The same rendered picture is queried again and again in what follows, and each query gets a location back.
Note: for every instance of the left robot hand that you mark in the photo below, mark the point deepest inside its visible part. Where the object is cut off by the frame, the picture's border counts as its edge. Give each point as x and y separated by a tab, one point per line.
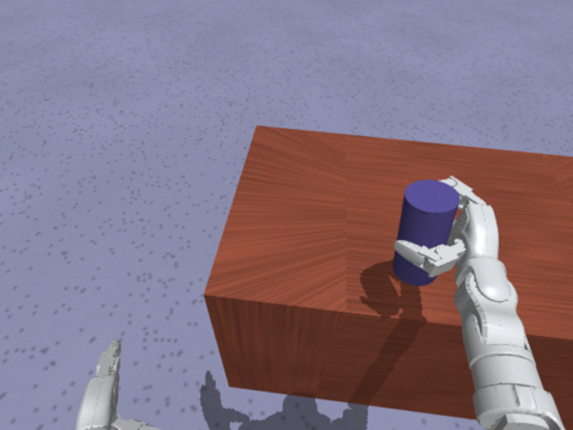
98	404

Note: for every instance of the right robot hand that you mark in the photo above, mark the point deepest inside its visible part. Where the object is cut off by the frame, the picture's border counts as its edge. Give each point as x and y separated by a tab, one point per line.
474	234

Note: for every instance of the can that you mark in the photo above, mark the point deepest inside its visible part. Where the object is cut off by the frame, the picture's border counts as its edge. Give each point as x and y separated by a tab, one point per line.
427	216

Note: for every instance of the right robot arm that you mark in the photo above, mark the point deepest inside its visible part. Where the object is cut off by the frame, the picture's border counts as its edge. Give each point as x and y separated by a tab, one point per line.
509	394

